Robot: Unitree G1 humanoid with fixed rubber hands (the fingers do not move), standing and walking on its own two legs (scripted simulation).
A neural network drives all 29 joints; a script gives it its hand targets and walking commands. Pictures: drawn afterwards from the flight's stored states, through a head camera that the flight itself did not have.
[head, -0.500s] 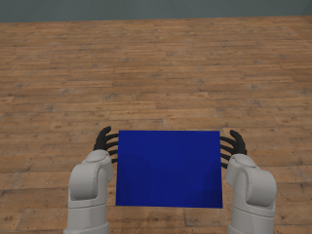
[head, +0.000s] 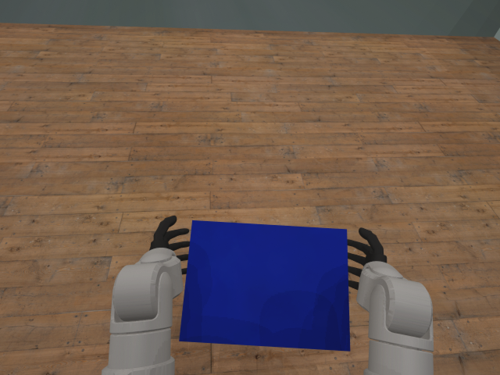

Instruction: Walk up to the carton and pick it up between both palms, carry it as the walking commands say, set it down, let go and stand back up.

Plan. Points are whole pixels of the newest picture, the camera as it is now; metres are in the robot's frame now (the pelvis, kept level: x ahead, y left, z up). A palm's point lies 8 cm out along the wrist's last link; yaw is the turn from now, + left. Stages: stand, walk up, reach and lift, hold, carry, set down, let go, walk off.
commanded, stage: carry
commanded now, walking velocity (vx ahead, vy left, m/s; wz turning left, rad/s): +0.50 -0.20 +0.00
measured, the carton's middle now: (263, 280) +0.31 -0.02 -0.05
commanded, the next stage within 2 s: none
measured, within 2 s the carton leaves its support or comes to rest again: neither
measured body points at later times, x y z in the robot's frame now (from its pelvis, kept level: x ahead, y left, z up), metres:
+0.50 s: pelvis +0.32 -0.13 +0.00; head +0.34 -0.14 +0.45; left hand +0.60 +0.05 +0.06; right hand +0.63 -0.27 +0.06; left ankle +0.40 -0.01 -0.71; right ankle +0.26 -0.21 -0.75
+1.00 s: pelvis +0.67 -0.20 -0.03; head +0.73 -0.18 +0.41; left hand +0.98 -0.04 +0.03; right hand +0.98 -0.36 +0.04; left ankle +0.53 -0.03 -0.74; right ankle +0.81 -0.33 -0.76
